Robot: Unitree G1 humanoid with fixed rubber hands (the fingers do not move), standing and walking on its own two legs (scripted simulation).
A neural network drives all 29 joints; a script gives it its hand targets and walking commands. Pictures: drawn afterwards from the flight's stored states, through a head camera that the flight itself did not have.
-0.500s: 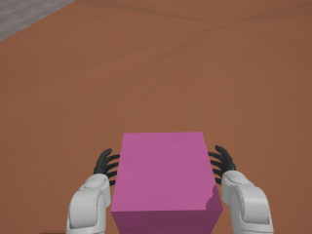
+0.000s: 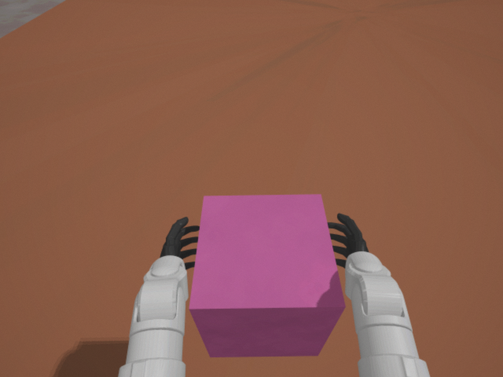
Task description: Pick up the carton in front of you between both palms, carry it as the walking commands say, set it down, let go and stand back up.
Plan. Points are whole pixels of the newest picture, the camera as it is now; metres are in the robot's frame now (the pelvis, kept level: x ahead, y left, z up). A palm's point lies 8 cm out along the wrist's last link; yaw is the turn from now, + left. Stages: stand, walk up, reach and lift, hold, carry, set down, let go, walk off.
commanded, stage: carry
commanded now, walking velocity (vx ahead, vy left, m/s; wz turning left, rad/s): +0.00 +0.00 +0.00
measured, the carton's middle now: (263, 279) +0.31 +0.00 -0.06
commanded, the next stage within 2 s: hold in 0.70 s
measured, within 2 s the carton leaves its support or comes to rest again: neither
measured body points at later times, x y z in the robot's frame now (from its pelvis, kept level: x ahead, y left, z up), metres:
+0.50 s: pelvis +0.01 -0.01 +0.00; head +0.00 -0.01 +0.45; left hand +0.32 +0.15 +0.03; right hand +0.32 -0.16 +0.03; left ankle +0.03 +0.12 -0.74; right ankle +0.00 -0.10 -0.74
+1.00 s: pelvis -0.01 +0.00 +0.01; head -0.03 +0.00 +0.46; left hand +0.31 +0.12 +0.04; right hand +0.28 -0.18 +0.04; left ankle +0.04 +0.14 -0.74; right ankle +0.00 -0.10 -0.74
